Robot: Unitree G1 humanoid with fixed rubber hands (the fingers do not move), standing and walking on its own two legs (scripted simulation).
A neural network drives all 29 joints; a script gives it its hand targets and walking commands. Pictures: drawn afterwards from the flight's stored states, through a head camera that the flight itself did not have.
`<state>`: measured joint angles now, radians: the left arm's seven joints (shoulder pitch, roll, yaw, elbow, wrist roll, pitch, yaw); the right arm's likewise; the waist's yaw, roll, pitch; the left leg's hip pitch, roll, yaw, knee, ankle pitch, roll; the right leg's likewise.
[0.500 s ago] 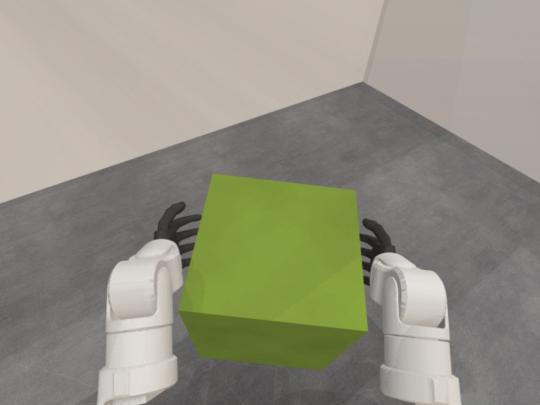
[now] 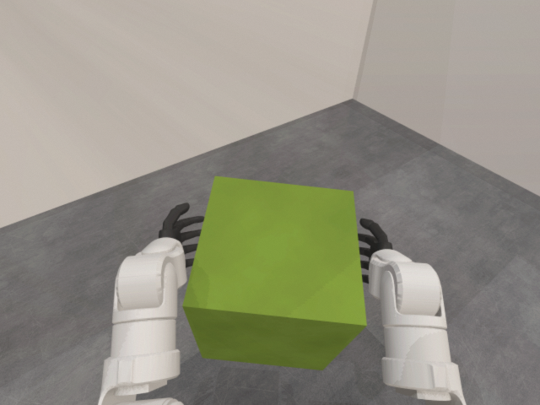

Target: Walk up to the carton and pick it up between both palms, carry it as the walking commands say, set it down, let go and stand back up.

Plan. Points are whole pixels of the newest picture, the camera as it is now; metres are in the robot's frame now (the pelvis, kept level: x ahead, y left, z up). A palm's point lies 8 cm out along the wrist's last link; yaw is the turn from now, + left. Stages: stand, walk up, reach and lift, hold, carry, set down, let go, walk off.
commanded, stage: carry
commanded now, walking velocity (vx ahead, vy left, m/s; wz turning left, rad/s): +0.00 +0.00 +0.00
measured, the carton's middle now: (272, 280) +0.32 +0.00 +0.02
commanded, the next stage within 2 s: none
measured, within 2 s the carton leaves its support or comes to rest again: neither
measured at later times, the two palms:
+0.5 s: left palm (170, 254) +0.32 +0.15 +0.09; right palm (375, 263) +0.31 -0.15 +0.09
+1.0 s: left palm (170, 254) +0.32 +0.15 +0.09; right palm (374, 263) +0.31 -0.15 +0.08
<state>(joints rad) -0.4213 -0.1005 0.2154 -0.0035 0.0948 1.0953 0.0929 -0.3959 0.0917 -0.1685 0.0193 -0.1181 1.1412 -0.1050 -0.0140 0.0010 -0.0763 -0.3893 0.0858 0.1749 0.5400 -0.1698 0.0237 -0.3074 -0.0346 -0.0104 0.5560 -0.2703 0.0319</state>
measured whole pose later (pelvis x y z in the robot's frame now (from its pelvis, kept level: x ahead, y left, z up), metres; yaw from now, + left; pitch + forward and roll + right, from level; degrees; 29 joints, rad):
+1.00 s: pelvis +0.00 +0.00 +0.00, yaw +0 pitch +1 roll +0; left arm -0.40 -0.11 0.22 0.07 0.09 0.99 0.09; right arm -0.39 0.09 -0.18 0.09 -0.12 1.04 -0.10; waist 0.00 0.00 -0.06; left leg -0.37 0.08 0.17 0.53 -0.17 0.03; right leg -0.29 -0.04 -0.01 0.55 -0.27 0.03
